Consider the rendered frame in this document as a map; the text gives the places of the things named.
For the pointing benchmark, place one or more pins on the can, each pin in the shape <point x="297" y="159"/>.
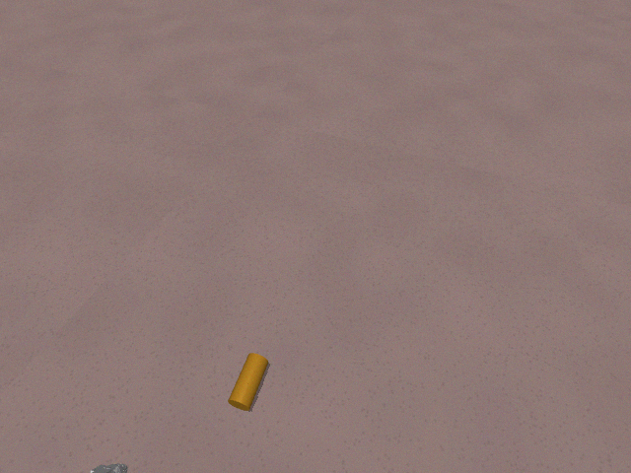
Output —
<point x="248" y="381"/>

